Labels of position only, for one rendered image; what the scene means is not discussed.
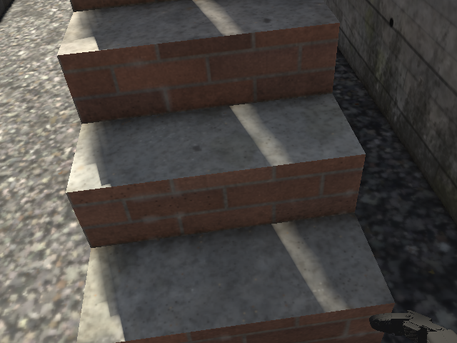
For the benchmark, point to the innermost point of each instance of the robot right hand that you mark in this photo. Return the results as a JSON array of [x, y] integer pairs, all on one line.
[[414, 326]]

